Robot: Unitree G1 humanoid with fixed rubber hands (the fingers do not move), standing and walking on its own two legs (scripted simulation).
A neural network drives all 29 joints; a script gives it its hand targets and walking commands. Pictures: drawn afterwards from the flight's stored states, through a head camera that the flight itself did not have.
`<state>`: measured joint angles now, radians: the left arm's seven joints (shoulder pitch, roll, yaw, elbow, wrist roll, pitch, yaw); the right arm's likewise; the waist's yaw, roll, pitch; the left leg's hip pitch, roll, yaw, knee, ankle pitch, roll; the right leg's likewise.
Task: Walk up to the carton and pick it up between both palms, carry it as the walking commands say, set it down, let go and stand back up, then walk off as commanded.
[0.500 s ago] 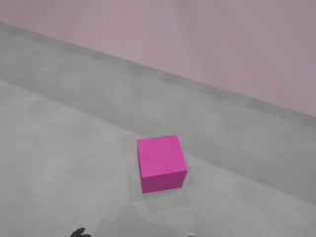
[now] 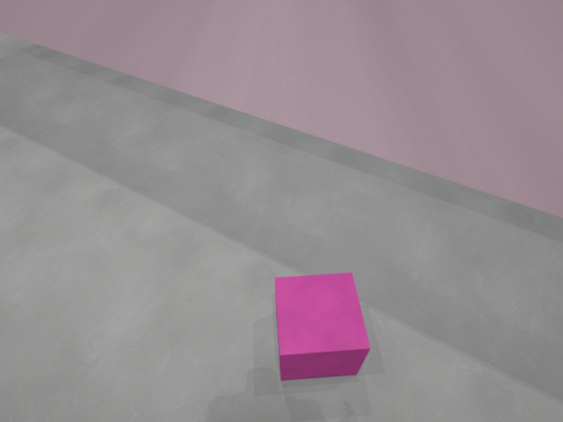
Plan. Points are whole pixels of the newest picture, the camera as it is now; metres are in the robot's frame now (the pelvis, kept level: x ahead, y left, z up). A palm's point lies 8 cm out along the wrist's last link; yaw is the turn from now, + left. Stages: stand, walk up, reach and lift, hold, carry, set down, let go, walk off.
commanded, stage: walk up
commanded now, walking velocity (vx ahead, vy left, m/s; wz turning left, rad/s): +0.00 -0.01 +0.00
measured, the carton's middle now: (316, 326) +0.54 -0.05 -0.65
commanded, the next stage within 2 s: none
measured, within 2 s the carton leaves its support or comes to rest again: neither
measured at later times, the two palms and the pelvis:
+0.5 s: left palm out of the picture +0.02 +0.20 -0.13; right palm out of the picture -0.01 -0.28 -0.14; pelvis -0.02 -0.03 +0.01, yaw -1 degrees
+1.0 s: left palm out of the picture -0.06 +0.17 -0.13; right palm out of the picture +0.07 -0.34 -0.12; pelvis +0.02 -0.08 +0.01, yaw +5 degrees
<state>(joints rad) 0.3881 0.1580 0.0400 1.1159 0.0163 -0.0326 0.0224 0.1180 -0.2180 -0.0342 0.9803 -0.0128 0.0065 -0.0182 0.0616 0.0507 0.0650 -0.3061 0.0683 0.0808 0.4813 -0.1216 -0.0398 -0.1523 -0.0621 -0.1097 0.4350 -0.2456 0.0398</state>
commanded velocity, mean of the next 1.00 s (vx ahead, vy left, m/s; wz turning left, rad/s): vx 0.08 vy -0.06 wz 0.06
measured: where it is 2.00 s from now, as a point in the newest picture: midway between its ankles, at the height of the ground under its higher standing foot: outside the picture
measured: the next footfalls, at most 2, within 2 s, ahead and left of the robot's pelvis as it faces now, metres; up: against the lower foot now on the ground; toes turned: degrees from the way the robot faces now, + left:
right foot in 0.42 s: +0.00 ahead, -0.15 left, +0.00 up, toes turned -3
left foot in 1.18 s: +0.13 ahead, +0.03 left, +0.00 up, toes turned +5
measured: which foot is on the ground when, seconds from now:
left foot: down 0.00-0.88, up 0.90-1.00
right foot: down 0.00-0.02, up 0.04-0.40, down 0.42-1.00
